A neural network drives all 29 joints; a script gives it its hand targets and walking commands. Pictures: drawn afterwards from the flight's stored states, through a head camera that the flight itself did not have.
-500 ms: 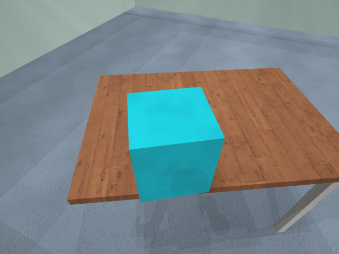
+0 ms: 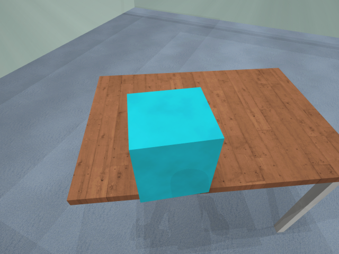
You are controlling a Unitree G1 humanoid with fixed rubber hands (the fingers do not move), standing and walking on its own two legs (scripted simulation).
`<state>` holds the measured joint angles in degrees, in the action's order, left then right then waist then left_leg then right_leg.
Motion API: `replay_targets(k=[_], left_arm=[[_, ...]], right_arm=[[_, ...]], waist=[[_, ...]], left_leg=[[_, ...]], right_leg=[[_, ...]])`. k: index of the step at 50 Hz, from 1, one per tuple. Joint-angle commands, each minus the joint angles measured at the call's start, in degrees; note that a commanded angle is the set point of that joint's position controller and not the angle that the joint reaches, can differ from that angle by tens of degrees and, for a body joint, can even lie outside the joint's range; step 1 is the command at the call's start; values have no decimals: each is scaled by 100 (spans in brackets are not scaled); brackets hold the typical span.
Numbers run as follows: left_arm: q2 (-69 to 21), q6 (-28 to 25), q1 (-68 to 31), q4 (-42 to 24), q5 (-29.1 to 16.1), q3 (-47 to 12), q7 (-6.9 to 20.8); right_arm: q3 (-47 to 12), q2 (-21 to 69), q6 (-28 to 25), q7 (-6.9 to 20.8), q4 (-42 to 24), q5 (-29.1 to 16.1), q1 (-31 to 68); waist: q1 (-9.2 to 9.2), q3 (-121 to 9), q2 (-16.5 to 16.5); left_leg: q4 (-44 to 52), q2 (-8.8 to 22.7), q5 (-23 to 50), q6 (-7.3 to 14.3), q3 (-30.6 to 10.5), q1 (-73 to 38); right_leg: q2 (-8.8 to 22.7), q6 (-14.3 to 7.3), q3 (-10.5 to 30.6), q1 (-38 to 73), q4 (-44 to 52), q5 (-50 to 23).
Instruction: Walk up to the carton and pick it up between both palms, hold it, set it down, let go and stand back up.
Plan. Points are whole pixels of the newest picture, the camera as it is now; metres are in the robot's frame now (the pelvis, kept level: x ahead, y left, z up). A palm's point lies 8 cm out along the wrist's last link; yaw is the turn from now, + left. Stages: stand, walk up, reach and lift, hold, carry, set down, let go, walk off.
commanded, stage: stand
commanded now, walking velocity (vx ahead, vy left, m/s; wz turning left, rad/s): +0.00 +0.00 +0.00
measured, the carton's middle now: (170, 145) +0.44 +0.00 +0.01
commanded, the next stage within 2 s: walk up in 0.16 s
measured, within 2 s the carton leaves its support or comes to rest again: neither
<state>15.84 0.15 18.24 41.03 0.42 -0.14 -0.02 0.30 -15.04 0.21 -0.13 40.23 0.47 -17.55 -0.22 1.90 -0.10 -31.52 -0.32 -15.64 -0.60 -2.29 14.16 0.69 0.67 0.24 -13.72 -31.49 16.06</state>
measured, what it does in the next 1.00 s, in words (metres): walks backwards: right foot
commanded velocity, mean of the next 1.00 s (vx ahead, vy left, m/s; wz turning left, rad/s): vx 0.00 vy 0.00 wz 0.00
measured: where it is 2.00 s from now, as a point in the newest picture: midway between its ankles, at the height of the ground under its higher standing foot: outside the picture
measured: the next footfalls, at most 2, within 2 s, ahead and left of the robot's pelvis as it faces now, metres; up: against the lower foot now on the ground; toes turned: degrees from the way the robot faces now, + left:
right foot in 0.72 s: -0.04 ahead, -0.20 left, +0.00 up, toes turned +5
left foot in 1.28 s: -0.13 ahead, +0.06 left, +0.00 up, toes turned +11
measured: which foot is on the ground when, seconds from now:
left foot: down 0.00-0.76, up 0.78-1.00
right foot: down 0.00-0.46, up 0.48-0.70, down 0.72-1.00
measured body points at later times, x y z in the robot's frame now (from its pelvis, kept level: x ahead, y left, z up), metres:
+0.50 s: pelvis -0.02 -0.01 +0.00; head +0.02 +0.00 +0.44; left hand +0.09 +0.28 -0.12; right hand +0.09 -0.28 -0.11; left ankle +0.02 +0.13 -0.73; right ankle +0.01 -0.13 -0.72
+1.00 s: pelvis -0.13 -0.11 +0.00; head -0.11 -0.17 +0.45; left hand -0.07 +0.19 -0.07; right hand -0.02 -0.39 -0.15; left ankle -0.15 +0.09 -0.65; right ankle -0.08 -0.21 -0.73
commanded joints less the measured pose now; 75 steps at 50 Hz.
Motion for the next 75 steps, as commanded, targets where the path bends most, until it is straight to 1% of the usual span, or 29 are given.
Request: replay_targets(k=[1, 17, 18, 19, 21, 22, 24, 29, 33, 35, 36, 37, 38, 39, 42, 43, 45, 48, 53, 56, 60, 62, 63, 64, 65, 66, 67, 70, 75], left_arm=[[731, -101, 86, -398, -2, 228, -34], [733, -101, 104, -353, -4, 226, -42], [1375, 33, -564, -493, 83, 453, -75], [1241, 89, -296, -517, 149, 431, -59], [968, 198, -294, -623, 198, 383, -56], [817, 276, -247, -609, 219, 360, -47], [789, 431, -397, -685, 233, 394, -51], [772, 447, -422, -756, 68, 412, -11], [651, 243, -88, -749, -113, 405, 21], [832, 114, 225, -551, -73, 496, -21], [1160, 92, 240, -654, 39, 581, -52], [1458, 95, 17, -881, 148, 619, -87], [2420, 122, -158, -922, 177, 854, -107], [2320, 65, -748, -977, 220, 862, -147], [1089, -64, -613, -930, 314, 466, -236], [1028, -87, -468, -908, 303, 445, -259], [951, -140, -246, -751, 246, 462, -233], [827, -182, 65, -709, 220, 489, -207], [1063, -98, 635, -690, 340, 654, -254], [1275, -29, 854, -617, 349, 759, -289], [1324, 76, 304, -709, 281, 762, -301], [948, 105, -162, -836, 235, 601, -277], [502, 93, -61, -915, 172, 477, -231], [92, 79, 95, -1019, 43, 358, -205], [342, 127, 482, -886, 57, 459, -233], [640, 197, 683, -824, 78, 556, -221], [836, 193, 614, -798, 103, 617, -230], [863, 117, 900, -368, 142, 639, -116], [578, 133, 884, -365, 206, 552, -48]], right_arm=[[226, -756, -108, -32, -394, -1, -45], [221, -758, -107, -39, -340, -3, -59], [441, -1341, -125, -147, -591, 76, 231], [486, -1492, -141, -176, -523, 72, -117], [575, -1647, -82, -204, -531, 86, -248], [597, -1681, -45, -220, -550, 107, -292], [622, -1674, 37, -248, -560, 159, -371], [560, -1372, 161, -331, -773, 236, 500], [464, -1259, 251, -241, -810, 106, 920], [395, -993, 317, -166, -760, 45, 733], [342, -691, 343, -121, -793, 44, 304], [387, -714, 342, -154, -889, 123, -86], [498, -993, 432, -231, -964, 304, 285], [551, -1170, 469, -223, -902, 337, 512], [704, -1460, 388, -168, -336, 101, 245], [648, -1298, 378, -119, -229, 88, -23], [541, -993, 357, -20, -193, 148, -349], [513, -863, 396, 46, -228, 183, -344], [594, -928, 421, 133, -469, 257, 106], [631, -831, 336, 207, -458, 236, -125], [672, -606, 129, 274, -247, 142, -1086], [750, -639, 21, 225, 36, 132, -1909], [798, -914, 15, 176, 111, 188, -2130], [698, -1150, -7, 84, -53, 314, -1810], [554, -1106, -8, -9, -225, 350, -1095], [697, -1483, 16, -89, -238, 324, -903], [641, -1350, -11, -113, -224, 281, -711], [443, -936, -78, -115, -271, 254, -442], [379, -834, -139, -144, -74, 210, -660]], waist=[[1, -31, -13], [2, -30, -11], [80, 734, 196], [55, -52, -55], [156, -118, -518], [220, -312, -992], [282, -316, -1030], [114, -411, -750], [-101, -734, -1121], [-206, -705, -347], [-115, -591, 604], [36, -368, 942], [-304, -218, 1495], [-103, 420, 1581], [216, 622, 730], [272, 438, 631], [161, 125, 585], [-46, -140, 1147], [-403, 334, 1364], [-370, 494, 1299], [262, 490, 1053], [858, 345, 100], [1027, 195, -1230], [873, 387, -1996], [478, 845, -986], [496, 899, -1158], [425, 1182, -1195], [134, 1184, -857], [133, 881, -480]], left_leg=[[631, 431, 410, 209, -472, 97], [643, 434, 437, 204, -460, 70], [180, 684, 2777, 339, -683, 507], [189, 969, 3488, 580, -847, 123], [473, 1569, 4377, 1163, -1438, -181], [626, 2002, 4611, 1574, -1883, -403], [834, 2401, 4092, 2001, -2260, -204], [360, 1501, 3803, 1402, -1298, -194], [-217, 836, 2215, 828, -938, -172], [-1106, 216, 710, 463, -563, 520], [-1588, -142, -1339, 230, -360, 1455], [-2391, -335, -2096, -44, -441, 1952], [-3343, -397, -2233, -36, -854, 1636], [-3813, -254, -1772, 21, -1188, 1552], [-3407, -441, -849, -61, -1565, 2306], [-3442, -470, -663, -123, -1479, 2186], [-3437, -489, -459, -240, -1194, 1955], [-2898, -413, -622, -383, -788, 1958], [-1975, -34, -1381, -362, -319, 2014], [-1564, 91, -1666, -185, 52, 1612], [-652, 150, -888, 273, 449, -426], [206, -12, -45, 378, 542, -1870], [920, 475, -1025, 407, -280, -1796], [1887, 1615, -2875, 574, -2330, -775], [2111, 1901, -3418, 630, -2461, -37], [2401, 2176, -4252, 814, -2731, 235], [2491, 2004, -4065, 807, -2554, 319], [2340, 1359, -2389, 353, -1152, 307], [2167, 1356, -1521, 414, -679, -105]], right_leg=[[409, -219, 492, -55, 633, -370], [404, -214, 505, -46, 643, -409], [315, -293, 283, -256, -212, -2362], [281, -314, 150, 42, -657, -2510], [-111, -109, -106, -344, -1482, -1250], [-287, -66, -118, -619, -2142, 758], [-79, -24, 276, -985, -3150, 1873], [-52, 56, 500, -962, -2773, 1260], [60, 82, 181, -32, 57, 72], [1, 197, 278, 751, 1015, -622], [685, -12, 1304, 817, 897, 8], [1653, -458, 2631, 95, 961, 371], [2714, -1505, 3689, -1293, 1837, 1499], [2624, -1630, 3922, -1932, 2395, 2365], [1177, 73, 1533, -224, 1078, -504], [1050, 230, 1388, -15, 989, -464], [978, -48, 1510, 325, 1291, 1154], [1112, -515, 1611, 719, 1600, 2221], [1529, -977, 1891, 688, 1647, 2580], [1671, -1098, 1952, 245, 1730, 2784], [1324, -784, 1367, -1662, 1527, 2854], [651, -427, 686, -2801, 226, 3041], [50, -211, 69, -2981, -1307, 2955], [-511, 50, 36, -3080, -2908, 2325], [-276, 14, 725, -2863, -3006, 1671], [-191, -63, 822, -2770, -3065, 1668], [-73, -96, 932, -2788, -3058, 1353], [-178, 17, 797, -2255, -2893, 414], [-214, 116, 686, -2059, -2667, -53]])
